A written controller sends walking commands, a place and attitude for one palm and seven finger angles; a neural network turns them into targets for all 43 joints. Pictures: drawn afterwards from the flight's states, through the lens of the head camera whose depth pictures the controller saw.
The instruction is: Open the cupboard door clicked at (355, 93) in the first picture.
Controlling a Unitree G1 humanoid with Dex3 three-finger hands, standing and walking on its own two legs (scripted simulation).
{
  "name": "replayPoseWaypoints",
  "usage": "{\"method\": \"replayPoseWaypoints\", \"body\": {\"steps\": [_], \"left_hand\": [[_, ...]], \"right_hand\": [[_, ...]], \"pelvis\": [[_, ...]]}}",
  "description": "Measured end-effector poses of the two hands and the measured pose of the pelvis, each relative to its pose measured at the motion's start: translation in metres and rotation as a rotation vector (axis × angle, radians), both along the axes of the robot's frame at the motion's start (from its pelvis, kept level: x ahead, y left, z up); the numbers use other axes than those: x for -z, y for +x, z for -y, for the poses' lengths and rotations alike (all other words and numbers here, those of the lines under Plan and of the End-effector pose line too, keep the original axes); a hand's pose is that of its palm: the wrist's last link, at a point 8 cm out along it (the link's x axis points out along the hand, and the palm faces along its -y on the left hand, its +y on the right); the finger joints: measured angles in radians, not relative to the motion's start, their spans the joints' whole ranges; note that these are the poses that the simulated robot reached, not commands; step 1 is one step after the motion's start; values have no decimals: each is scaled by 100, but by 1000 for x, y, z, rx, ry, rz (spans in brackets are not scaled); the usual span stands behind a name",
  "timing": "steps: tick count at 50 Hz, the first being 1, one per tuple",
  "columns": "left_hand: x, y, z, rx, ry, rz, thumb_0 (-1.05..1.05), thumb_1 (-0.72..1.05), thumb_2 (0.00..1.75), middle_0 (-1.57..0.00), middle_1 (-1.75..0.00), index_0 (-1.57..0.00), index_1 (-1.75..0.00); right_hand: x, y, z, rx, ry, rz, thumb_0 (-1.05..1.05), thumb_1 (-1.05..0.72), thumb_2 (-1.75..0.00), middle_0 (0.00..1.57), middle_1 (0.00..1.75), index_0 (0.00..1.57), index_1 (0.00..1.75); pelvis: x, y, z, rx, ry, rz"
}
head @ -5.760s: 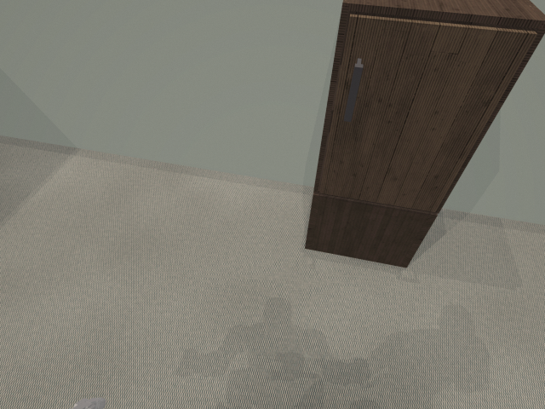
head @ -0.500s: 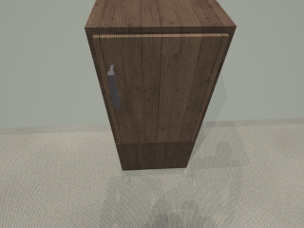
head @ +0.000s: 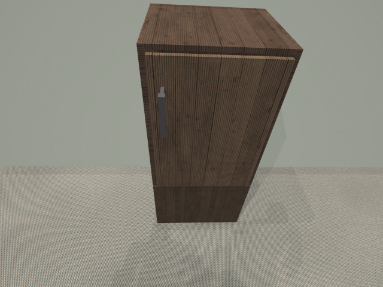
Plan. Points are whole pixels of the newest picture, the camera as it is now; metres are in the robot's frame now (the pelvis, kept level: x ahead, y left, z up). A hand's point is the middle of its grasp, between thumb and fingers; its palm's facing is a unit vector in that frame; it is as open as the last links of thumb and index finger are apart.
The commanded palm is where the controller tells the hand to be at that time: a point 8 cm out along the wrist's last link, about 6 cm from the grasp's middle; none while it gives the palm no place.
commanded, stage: shuffle to correct the standing spot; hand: left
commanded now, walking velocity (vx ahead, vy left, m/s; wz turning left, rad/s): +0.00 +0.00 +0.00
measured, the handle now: (162, 112) +0.59 +0.12 +0.04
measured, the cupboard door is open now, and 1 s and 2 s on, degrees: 0 0 0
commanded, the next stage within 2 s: come to a stop and stand still in 1.16 s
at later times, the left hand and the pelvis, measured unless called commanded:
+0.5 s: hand out of the picture -0.12 +0.15 -0.17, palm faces +0.11 -0.98 -0.15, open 7.4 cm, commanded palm none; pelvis -0.02 +0.00 +0.00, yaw +3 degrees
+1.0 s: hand out of the picture +0.00 +0.11 -0.18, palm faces +0.10 -0.98 -0.14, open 7.4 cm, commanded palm none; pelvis +0.02 -0.05 +0.00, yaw +3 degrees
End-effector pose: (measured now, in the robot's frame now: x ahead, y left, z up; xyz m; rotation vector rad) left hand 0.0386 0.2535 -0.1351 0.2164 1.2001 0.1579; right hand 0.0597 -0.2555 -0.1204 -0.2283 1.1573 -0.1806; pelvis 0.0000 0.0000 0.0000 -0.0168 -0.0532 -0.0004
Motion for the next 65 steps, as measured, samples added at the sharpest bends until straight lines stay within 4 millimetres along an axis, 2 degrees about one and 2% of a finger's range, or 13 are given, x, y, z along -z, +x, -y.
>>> {"method": "replayPoseWaypoints", "body": {"steps": [7, 11, 20, 25, 29, 32, 36, 40, 44, 48, 54, 60, 65], "left_hand": [[4, -34, -11, -15, -1, -85, 0, 91, 90, -20, -30, -20, -30], [7, -61, -7, -34, -16, -159, 0, 91, 90, -19, -30, -20, -30], [6, -132, 31, -127, -95, -318, 0, 91, 90, -19, -30, -20, -30], [8, -165, 56, -184, -128, -376, 0, 91, 90, -19, -30, -20, -30], [19, -175, 71, -194, -165, -417, 0, 91, 90, -19, -30, -20, -30], [25, -163, 79, -166, -184, -416, 0, 91, 90, -19, -30, -20, -30], [21, -124, 83, -131, -175, -328, 0, 91, 90, -19, -30, -20, -30], [15, -90, 86, -137, -129, -195, 0, 91, 90, -19, -30, -20, -30], [12, -76, 91, -162, -99, -158, 0, 91, 90, -19, -30, -20, -30], [11, -58, 96, -135, -102, -149, 0, 91, 90, -19, -30, -20, -30], [30, -35, 98, -105, -147, -182, 0, 91, 90, -19, -30, -20, -30], [17, 10, 95, -55, -107, -206, 2, 93, 90, -20, -30, -20, -30], [3, 62, 102, -39, -57, -133, 2, 93, 90, -19, -30, -20, -30]], "right_hand": [[2, -31, -6, 23, -5, -74, 0, -91, -90, 21, 30, 20, 30], [6, -50, -16, 48, 9, -130, 0, -91, -90, 20, 30, 20, 30], [13, -83, -28, 68, 48, -243, 0, -91, -90, 21, 30, 20, 30], [16, -84, -26, 61, 48, -250, 0, -91, -90, 21, 30, 20, 30], [21, -81, -26, 73, 43, -224, 0, -91, -90, 21, 30, 20, 30], [24, -82, -26, 96, 49, -204, 0, -91, -90, 21, 30, 20, 30], [24, -86, -19, 113, 71, -203, 0, -91, -90, 21, 30, 20, 30], [27, -83, 0, 105, 79, -223, 0, -91, -90, 21, 30, 20, 30], [21, -65, 16, 93, 73, -221, 0, -91, -90, 21, 30, 20, 30], [13, -40, 22, 80, 70, -161, 0, -91, -90, 20, 30, 20, 30], [22, -11, 22, 59, 39, -113, 0, -92, -90, 20, 30, 20, 30], [16, -22, 31, 93, 55, -198, 0, -92, -90, 21, 30, 20, 30], [21, -30, 55, 119, 80, -307, 0, -91, -90, 21, 30, 20, 30]], "pelvis": [[-2, -8, -10, -1, -1, -8], [-3, -10, -13, -6, 3, -16], [-5, -15, -5, -34, -6, -29], [-2, -16, 4, -44, -8, -29], [6, -12, 8, -45, -15, -16], [9, -9, 11, -27, -11, -22], [4, -9, 21, -7, 5, -35], [4, -7, 36, -14, 13, -50], [0, -1, 46, -41, 7, -61], [-3, 10, 51, -52, 10, -64], [12, 29, 50, -36, 0, -72], [2, 50, 67, -17, 30, -75], [0, 73, 91, -24, 13, -74]]}}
